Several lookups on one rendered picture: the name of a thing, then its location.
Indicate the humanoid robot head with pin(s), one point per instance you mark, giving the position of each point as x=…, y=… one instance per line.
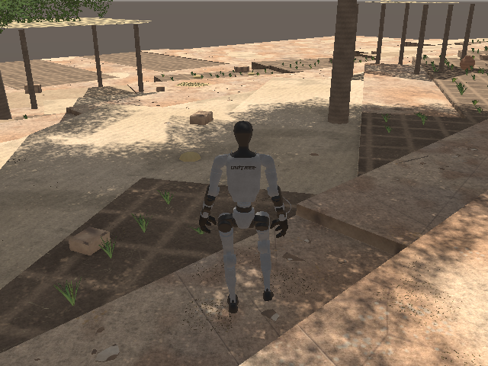
x=243, y=134

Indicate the robot right hand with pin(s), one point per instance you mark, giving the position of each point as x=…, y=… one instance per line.
x=283, y=226

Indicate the robot left forearm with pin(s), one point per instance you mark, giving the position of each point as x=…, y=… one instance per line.
x=208, y=204

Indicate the left robot upper arm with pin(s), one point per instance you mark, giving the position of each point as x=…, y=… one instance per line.
x=215, y=175

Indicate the robot right forearm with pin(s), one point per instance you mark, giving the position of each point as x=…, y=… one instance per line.
x=279, y=206

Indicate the right robot upper arm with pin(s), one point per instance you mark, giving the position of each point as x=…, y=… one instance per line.
x=271, y=175

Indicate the robot left hand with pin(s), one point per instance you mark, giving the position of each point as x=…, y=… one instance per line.
x=203, y=221

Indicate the robot right shin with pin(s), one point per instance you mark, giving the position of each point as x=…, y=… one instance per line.
x=265, y=259

